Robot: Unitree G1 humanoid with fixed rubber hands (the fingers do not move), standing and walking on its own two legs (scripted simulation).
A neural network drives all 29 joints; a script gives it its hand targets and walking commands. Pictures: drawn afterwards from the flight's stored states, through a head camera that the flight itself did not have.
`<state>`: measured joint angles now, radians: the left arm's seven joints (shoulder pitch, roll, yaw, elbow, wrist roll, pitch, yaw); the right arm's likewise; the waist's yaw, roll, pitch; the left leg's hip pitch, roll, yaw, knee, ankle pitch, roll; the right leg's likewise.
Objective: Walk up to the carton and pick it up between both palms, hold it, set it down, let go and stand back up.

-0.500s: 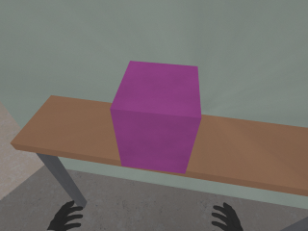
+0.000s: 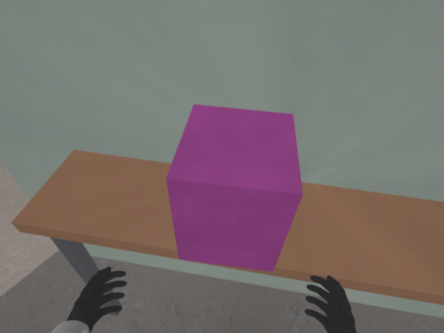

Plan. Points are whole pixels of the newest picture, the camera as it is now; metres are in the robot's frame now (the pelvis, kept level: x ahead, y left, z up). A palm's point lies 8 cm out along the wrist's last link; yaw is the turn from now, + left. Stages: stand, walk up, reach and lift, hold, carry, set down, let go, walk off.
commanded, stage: reach and lift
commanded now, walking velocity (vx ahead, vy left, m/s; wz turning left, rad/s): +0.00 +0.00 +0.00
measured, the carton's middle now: (233, 189) +0.40 +0.01 +0.06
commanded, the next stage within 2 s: none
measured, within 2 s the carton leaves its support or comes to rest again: neither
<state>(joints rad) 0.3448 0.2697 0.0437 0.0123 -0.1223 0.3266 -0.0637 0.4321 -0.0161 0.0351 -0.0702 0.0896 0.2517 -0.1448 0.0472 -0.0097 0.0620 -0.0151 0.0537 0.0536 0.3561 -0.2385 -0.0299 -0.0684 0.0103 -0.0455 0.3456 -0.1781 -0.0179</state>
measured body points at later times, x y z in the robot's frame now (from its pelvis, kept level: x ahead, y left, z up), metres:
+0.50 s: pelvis +0.02 +0.02 +0.00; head +0.01 +0.02 +0.45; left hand +0.20 +0.24 +0.04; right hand +0.20 -0.18 +0.03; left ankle -0.02 +0.13 -0.75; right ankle +0.01 -0.11 -0.75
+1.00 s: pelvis +0.01 +0.01 +0.00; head -0.02 +0.02 +0.45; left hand +0.25 +0.23 +0.08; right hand +0.25 -0.18 +0.08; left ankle -0.02 +0.13 -0.75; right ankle +0.01 -0.11 -0.75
